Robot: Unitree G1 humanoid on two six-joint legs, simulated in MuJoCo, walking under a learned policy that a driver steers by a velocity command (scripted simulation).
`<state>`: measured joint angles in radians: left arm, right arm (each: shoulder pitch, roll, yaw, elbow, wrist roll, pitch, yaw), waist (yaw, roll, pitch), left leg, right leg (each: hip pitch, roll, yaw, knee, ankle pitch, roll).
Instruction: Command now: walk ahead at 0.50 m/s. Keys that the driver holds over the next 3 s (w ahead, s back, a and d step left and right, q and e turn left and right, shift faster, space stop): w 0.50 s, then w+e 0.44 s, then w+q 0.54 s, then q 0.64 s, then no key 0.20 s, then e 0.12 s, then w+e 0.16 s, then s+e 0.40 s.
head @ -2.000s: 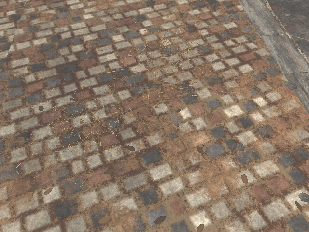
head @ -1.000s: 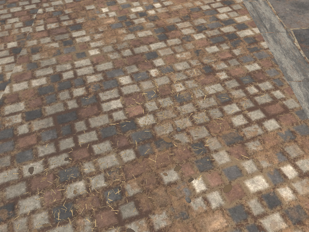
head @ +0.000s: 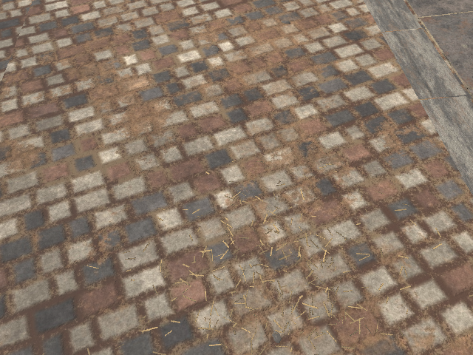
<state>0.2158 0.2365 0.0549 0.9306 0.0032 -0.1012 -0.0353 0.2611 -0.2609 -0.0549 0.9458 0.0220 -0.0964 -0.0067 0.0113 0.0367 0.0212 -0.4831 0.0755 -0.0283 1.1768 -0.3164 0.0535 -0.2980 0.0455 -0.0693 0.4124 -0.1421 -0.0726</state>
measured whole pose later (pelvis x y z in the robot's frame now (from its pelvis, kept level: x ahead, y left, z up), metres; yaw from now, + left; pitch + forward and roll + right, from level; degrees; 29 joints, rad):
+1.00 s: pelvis +0.55 +0.01 -0.02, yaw -12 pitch +2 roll +1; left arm 0.05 0.23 0.07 0.81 -0.02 -0.05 -0.05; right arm 0.34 -0.25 -0.07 1.00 0.00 -0.05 -0.03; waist -0.03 0.00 0.03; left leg 0.06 0.07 0.25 0.53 -0.47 -0.02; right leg -0.52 0.01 -0.07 0.60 -0.12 -0.12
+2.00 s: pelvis +1.02 -0.03 -0.01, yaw +17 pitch +4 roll +0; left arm 0.08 0.27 0.06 0.76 0.00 -0.04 0.03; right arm 0.19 -0.30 -0.09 0.71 0.02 0.03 -0.03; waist -0.03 -0.01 0.01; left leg -0.31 -0.14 -0.20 0.54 -0.27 0.06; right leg -0.49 0.02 0.12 0.62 -0.22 0.08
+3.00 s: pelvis +1.09 -0.06 +0.00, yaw +8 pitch +3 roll +3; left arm 0.13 0.31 0.06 0.63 0.00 0.02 0.00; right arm 0.14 -0.32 -0.09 0.73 0.00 0.04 -0.07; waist 0.01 0.02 0.08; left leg -0.59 -0.03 -0.06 1.28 -0.45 -0.08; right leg -0.42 0.04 0.07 0.50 -0.12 -0.05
